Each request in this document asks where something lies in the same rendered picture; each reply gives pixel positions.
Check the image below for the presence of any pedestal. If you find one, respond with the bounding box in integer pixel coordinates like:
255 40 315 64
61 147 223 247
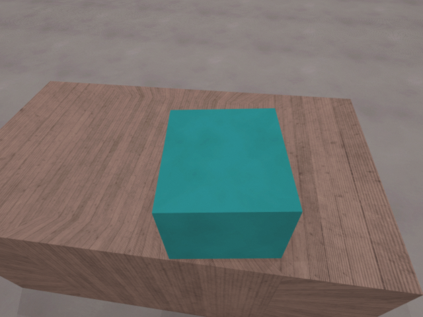
0 81 423 317

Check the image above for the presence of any carton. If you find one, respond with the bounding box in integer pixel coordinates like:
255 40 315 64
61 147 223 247
152 108 303 259

